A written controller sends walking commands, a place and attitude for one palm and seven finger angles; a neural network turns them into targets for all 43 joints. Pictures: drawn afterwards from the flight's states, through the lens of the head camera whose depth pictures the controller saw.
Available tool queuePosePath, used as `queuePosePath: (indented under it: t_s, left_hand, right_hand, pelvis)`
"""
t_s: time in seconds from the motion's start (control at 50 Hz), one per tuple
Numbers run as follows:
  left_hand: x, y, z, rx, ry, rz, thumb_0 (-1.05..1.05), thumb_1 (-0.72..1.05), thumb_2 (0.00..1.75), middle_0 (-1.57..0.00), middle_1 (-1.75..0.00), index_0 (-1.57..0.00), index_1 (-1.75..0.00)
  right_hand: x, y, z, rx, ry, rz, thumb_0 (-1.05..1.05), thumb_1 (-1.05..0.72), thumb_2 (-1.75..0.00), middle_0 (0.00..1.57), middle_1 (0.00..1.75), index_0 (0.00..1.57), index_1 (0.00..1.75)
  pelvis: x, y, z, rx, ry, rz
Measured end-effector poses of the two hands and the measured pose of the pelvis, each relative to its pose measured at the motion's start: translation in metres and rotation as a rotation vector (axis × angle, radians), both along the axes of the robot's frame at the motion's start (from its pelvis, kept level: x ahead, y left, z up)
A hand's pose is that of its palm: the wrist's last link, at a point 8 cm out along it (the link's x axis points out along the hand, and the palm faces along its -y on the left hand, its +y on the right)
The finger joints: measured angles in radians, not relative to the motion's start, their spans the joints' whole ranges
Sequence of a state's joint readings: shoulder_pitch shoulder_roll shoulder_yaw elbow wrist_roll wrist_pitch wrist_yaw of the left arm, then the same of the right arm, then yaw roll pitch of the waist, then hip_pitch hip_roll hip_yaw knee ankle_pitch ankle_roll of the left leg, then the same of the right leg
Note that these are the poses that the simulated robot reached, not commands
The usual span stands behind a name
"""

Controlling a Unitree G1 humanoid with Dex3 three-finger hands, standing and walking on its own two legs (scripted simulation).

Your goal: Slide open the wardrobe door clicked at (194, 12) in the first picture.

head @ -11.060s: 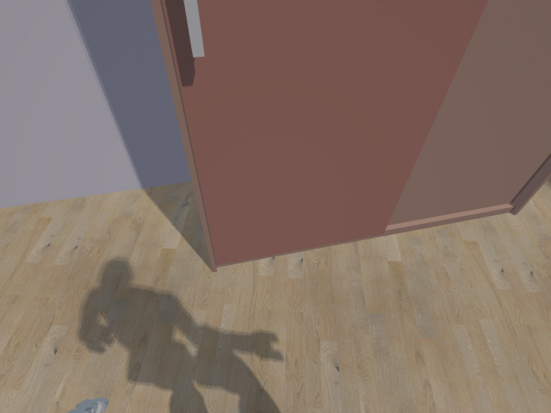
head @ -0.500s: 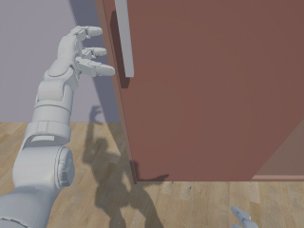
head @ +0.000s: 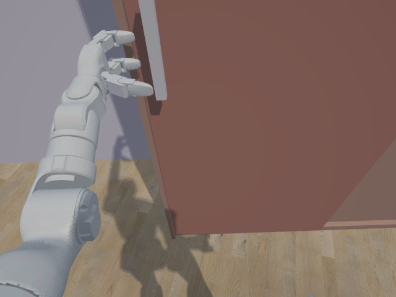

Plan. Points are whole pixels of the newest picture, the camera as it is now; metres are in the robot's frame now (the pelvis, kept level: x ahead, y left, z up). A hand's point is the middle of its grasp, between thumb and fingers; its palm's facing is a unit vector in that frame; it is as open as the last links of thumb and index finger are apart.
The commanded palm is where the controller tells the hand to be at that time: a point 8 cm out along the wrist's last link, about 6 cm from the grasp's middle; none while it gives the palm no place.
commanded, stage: feel for the door with the fingertips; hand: left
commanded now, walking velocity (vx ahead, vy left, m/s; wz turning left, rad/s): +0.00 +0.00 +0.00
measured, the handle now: (155, 44) +0.52 +0.10 +0.27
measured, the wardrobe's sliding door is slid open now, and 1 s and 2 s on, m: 0.00 0.00 0.00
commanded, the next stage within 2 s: slide the fingers in behind the handle in 0.58 s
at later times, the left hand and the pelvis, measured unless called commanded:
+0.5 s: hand (146, 65) +0.47 +0.11 +0.25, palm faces +0.06 -1.00 -0.01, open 14.0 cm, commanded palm +0.45 +0.17 +0.25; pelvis +0.00 -0.01 +0.00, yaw +1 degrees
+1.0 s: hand (147, 66) +0.47 +0.11 +0.25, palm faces +0.04 -1.00 +0.00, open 13.9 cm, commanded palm +0.44 +0.16 +0.25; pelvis +0.00 +0.00 +0.00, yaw -1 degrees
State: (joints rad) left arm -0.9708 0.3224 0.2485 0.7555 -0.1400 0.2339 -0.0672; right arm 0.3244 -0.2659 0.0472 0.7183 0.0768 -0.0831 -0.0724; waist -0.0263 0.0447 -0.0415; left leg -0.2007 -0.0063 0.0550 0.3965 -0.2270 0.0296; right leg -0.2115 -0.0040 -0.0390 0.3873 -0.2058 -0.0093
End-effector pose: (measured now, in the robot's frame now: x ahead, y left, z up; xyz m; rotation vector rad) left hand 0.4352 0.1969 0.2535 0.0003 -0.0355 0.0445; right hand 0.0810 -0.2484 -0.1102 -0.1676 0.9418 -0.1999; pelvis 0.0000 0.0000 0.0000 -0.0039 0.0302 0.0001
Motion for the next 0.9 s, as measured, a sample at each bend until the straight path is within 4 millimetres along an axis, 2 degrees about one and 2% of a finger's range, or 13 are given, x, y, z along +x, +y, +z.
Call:
queuePosePath:
  t_s: [0.08, 0.22, 0.32, 0.4, 0.5, 0.6, 0.76, 0.82, 0.9]
  left_hand:
    - [-0.001, -0.011, 0.000, 0.002, 0.006, -0.008, -0.01, -0.50, 0.30, -0.30, -1.20, -0.30, -1.20]
    - [-0.003, -0.033, 0.002, -0.011, 0.006, -0.014, -0.01, -0.50, 0.30, -0.30, -1.20, -0.30, -1.20]
    - [-0.003, -0.035, 0.002, 0.002, 0.029, 0.015, -0.01, -0.50, 0.30, -0.30, -1.20, -0.29, -1.20]
    - [0.001, -0.034, 0.001, 0.005, 0.052, 0.021, -0.01, -0.50, 0.30, -0.30, -1.20, -0.29, -1.20]
    - [0.010, -0.032, 0.002, 0.008, 0.054, 0.020, -0.01, -0.50, 0.30, -0.30, -1.20, -0.30, -1.20]
    - [0.021, -0.031, 0.001, -0.002, 0.051, 0.014, -0.01, -0.50, 0.30, -0.30, -1.20, -0.31, -1.21]
    - [0.025, -0.026, -0.001, 0.001, 0.025, 0.004, -0.01, -0.50, 0.30, -0.36, -1.24, -0.35, -1.24]
    - [0.024, -0.027, -0.002, 0.003, 0.020, 0.006, -0.01, -0.50, 0.30, -0.36, -1.24, -0.34, -1.24]
    - [0.021, -0.028, -0.003, -0.017, 0.007, -0.004, -0.01, -0.50, 0.30, -0.34, -1.22, -0.33, -1.22]
  right_hand:
    - [0.006, -0.001, 0.001, 0.001, -0.016, 0.008, 0.01, -0.90, -0.90, 0.20, 0.30, 0.20, 0.30]
    - [0.028, 0.004, 0.006, 0.017, -0.078, 0.035, 0.01, -0.90, -0.90, 0.20, 0.30, 0.20, 0.30]
    - [0.041, 0.008, 0.010, 0.026, -0.107, 0.051, 0.01, -0.90, -0.90, 0.20, 0.30, 0.20, 0.30]
    - [0.042, 0.008, 0.011, 0.022, -0.107, 0.055, 0.01, -0.90, -0.90, 0.20, 0.30, 0.20, 0.30]
    - [0.030, 0.002, 0.007, 0.009, -0.075, 0.045, 0.01, -0.90, -0.90, 0.20, 0.30, 0.21, 0.30]
    - [0.006, -0.006, 0.000, -0.005, -0.011, 0.016, 0.01, -0.90, -0.90, 0.20, 0.30, 0.21, 0.30]
    - [-0.030, -0.014, -0.005, -0.021, 0.079, -0.026, 0.01, -0.90, -0.90, 0.20, 0.30, 0.20, 0.30]
    - [-0.036, -0.014, -0.005, -0.020, 0.083, -0.035, 0.01, -0.90, -0.90, 0.20, 0.30, 0.20, 0.30]
    - [-0.034, -0.012, -0.004, -0.012, 0.063, -0.042, 0.01, -0.90, -0.90, 0.20, 0.30, 0.20, 0.30]
  pelvis:
    - [0.000, -0.001, 0.000, 0.000, -0.001, 0.002]
    - [-0.001, -0.003, 0.000, 0.002, -0.005, 0.001]
    - [-0.003, -0.006, 0.000, 0.003, -0.008, 0.004]
    - [-0.004, -0.009, 0.000, 0.003, -0.006, 0.010]
    - [-0.005, -0.010, -0.001, 0.003, 0.005, 0.015]
    - [-0.004, -0.010, -0.001, 0.003, 0.022, 0.012]
    - [-0.002, -0.008, -0.001, 0.001, 0.029, 0.008]
    - [-0.002, -0.007, -0.001, 0.000, 0.031, 0.003]
    - [-0.001, -0.005, -0.001, 0.001, 0.026, -0.008]
